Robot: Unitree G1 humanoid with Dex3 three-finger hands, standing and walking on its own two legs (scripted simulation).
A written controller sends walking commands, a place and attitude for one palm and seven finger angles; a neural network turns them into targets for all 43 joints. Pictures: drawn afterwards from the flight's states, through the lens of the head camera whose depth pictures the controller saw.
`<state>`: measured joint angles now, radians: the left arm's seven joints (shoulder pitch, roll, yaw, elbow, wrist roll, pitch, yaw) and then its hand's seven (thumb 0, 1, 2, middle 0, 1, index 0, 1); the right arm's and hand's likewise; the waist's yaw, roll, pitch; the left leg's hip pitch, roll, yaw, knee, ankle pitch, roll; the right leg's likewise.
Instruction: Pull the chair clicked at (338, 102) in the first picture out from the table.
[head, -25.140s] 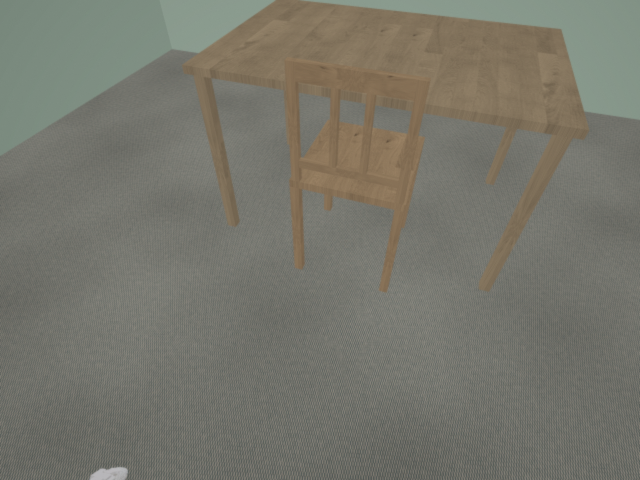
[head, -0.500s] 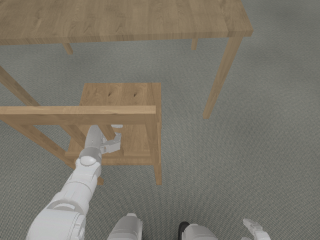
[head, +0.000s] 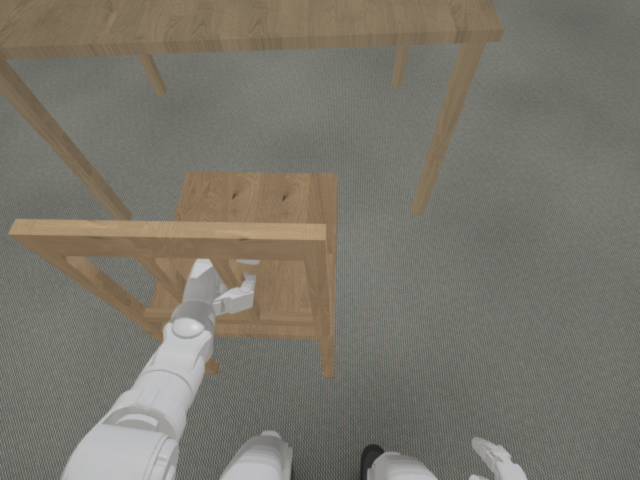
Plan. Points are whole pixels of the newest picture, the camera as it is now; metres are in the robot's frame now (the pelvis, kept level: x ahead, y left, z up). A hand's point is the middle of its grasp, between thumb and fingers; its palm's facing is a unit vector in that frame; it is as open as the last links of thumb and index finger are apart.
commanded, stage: step backward, pulling the chair out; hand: left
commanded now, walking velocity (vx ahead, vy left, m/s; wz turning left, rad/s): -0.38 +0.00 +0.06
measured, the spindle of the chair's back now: (178, 287) +0.38 +0.24 -0.10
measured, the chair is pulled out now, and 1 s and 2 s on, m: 0.44 0.66 0.66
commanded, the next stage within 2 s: stop walking, hand still on the chair in 0.24 s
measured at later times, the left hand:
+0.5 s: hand (242, 399) +0.21 +0.11 -0.06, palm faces -0.02 -0.98 -0.17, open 5.5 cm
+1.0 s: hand (236, 467) +0.14 +0.11 -0.06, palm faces -0.08 -0.98 -0.16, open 5.5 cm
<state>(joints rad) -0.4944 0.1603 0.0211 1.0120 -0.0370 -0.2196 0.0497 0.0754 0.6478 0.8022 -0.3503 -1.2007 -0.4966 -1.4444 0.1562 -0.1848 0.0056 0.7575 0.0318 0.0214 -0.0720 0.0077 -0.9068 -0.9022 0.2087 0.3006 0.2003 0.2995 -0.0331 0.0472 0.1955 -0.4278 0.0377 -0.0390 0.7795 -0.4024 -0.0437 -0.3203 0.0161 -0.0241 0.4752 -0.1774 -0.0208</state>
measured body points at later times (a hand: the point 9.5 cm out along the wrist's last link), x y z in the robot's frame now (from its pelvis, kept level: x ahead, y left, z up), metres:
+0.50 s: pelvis -0.12 -0.01 +0.00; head -0.06 -0.03 +0.44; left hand +0.21 +0.17 -0.05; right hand -0.04 -0.25 -0.14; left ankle -0.11 +0.14 -0.72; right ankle -0.05 -0.11 -0.74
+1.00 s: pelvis -0.11 +0.01 +0.00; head -0.12 -0.01 +0.45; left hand +0.14 +0.16 -0.05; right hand +0.01 -0.22 -0.12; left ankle -0.14 +0.13 -0.74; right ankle -0.05 -0.11 -0.74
